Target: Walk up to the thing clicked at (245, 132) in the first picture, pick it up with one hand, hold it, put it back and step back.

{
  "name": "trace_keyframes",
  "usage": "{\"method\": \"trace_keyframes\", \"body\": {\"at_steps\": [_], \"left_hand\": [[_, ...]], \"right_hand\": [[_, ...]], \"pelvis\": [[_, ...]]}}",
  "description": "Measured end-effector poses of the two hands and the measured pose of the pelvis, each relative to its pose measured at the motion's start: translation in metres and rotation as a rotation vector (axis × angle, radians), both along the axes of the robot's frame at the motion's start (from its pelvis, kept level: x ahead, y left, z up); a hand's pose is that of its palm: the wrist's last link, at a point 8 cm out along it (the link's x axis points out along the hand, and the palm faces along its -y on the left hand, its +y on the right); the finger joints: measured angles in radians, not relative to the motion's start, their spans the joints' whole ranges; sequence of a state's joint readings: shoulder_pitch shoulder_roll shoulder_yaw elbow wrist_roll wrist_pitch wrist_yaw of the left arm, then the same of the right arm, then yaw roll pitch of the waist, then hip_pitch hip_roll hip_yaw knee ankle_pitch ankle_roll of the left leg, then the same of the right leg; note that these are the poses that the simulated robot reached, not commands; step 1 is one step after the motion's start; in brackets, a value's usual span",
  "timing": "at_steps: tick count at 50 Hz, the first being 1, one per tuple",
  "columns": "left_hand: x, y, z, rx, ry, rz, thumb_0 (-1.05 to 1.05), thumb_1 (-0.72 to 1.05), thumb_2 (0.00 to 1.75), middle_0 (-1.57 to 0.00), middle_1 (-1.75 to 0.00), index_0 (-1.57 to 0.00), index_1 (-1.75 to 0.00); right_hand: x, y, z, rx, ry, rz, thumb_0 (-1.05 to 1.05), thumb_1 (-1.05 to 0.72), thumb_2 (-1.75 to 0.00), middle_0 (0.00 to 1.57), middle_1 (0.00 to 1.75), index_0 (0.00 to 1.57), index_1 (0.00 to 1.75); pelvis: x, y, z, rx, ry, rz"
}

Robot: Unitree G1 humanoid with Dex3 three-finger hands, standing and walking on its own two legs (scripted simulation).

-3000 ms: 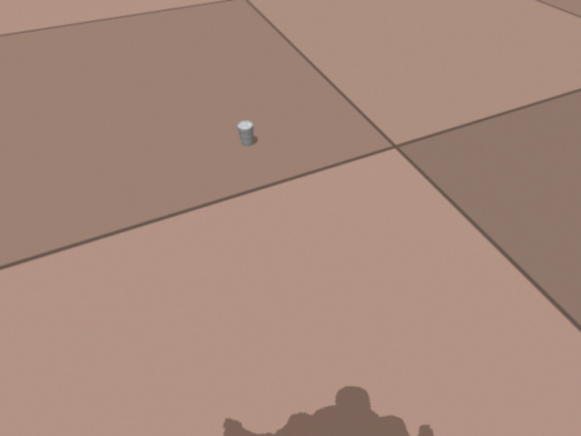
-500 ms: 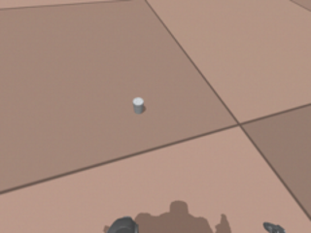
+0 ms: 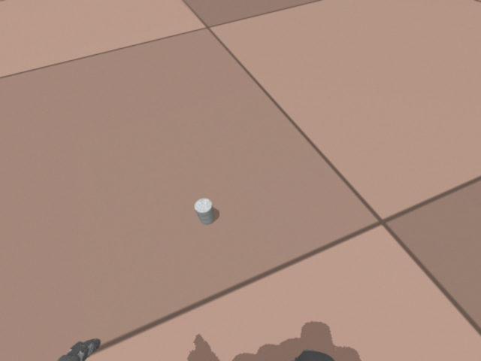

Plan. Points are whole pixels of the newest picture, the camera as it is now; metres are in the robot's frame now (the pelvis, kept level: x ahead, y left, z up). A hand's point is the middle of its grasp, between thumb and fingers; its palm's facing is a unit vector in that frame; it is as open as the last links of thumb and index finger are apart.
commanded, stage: walk up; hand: left
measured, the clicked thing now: (205, 212) +0.85 +0.27 -0.69
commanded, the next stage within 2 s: none
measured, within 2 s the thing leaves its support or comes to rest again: neither
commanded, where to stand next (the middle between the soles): +0.49 +0.02 m, yaw +2 degrees
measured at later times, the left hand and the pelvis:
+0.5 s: hand (115, 336) +0.19 +0.29 -0.15, palm faces +0.01 -0.94 -0.33, open 7.4 cm; pelvis +0.17 +0.02 +0.00, yaw +2 degrees
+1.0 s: hand (143, 247) +0.36 +0.26 -0.10, palm faces +0.02 -0.89 -0.45, open 7.4 cm; pelvis +0.32 -0.03 +0.01, yaw +1 degrees
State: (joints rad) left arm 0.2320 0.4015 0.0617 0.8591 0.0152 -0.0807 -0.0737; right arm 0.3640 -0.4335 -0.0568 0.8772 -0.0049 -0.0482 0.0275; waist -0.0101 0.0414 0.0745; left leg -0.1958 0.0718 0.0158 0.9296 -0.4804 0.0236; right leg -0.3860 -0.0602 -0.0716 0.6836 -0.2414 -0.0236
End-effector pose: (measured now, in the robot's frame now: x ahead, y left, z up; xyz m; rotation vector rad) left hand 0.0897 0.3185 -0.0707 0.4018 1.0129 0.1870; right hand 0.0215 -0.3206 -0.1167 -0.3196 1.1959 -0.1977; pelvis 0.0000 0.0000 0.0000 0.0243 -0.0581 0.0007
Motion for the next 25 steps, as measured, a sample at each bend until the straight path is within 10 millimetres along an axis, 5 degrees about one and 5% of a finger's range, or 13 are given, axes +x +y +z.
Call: {"method": "trace_keyframes", "body": {"at_steps": [6,11,19,25], "left_hand": [[0.018,-0.021,0.018,-0.009,0.020,0.037,0.00,0.90,0.89,-0.20,-0.30,-0.20,-0.30],[0.027,-0.021,0.015,-0.016,0.075,0.059,0.00,0.90,0.89,-0.20,-0.30,-0.20,-0.30],[0.054,0.002,-0.016,-0.051,0.127,0.111,0.00,0.90,0.89,-0.20,-0.30,-0.20,-0.30],[0.092,0.016,-0.043,-0.083,0.188,0.117,0.00,0.90,0.89,-0.20,-0.30,-0.20,-0.30]], "right_hand": [[0.073,-0.003,0.014,0.043,-0.061,0.041,0.01,-0.90,-0.90,0.20,0.30,0.20,0.30],[0.115,-0.006,0.025,0.033,-0.069,0.061,0.01,-0.90,-0.90,0.20,0.30,0.20,0.30],[0.186,0.006,0.034,-0.027,-0.027,0.120,0.01,-0.90,-0.90,0.20,0.30,0.20,0.30],[0.248,0.028,0.043,-0.064,-0.131,0.133,0.01,-0.90,-0.90,0.21,0.30,0.20,0.30]], "pelvis": [[0.039,-0.011,0.020,0.012,0.000,-0.014],[0.071,-0.013,0.024,-0.016,0.009,-0.004],[0.131,0.000,0.013,-0.058,0.019,0.029],[0.174,0.020,0.003,-0.035,0.007,0.028]]}}
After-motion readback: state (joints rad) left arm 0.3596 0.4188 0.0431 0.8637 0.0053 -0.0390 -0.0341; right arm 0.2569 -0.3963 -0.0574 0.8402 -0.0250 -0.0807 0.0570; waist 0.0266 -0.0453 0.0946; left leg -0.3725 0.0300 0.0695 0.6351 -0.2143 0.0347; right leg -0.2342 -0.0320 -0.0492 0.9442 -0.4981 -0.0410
